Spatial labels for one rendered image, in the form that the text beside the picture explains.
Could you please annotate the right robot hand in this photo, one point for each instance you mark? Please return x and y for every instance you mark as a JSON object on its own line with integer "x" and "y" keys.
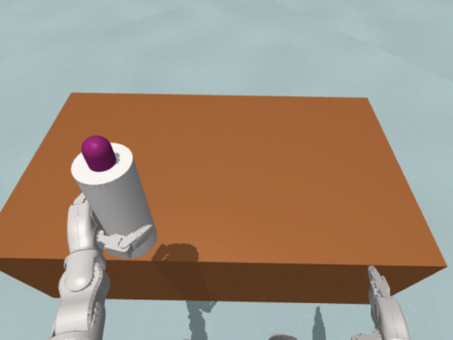
{"x": 386, "y": 312}

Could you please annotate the bottle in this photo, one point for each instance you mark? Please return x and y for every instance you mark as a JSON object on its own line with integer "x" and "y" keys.
{"x": 107, "y": 176}

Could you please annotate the left robot arm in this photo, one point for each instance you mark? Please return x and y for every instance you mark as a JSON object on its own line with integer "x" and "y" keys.
{"x": 83, "y": 288}

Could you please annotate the left robot hand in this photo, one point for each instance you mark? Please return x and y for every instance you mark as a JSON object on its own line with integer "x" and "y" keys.
{"x": 84, "y": 231}

